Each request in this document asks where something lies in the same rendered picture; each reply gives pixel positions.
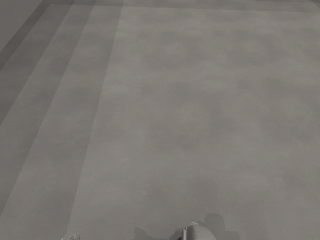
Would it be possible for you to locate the right robot thigh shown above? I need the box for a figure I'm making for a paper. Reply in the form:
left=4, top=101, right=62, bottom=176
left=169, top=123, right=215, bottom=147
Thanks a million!
left=181, top=225, right=216, bottom=240

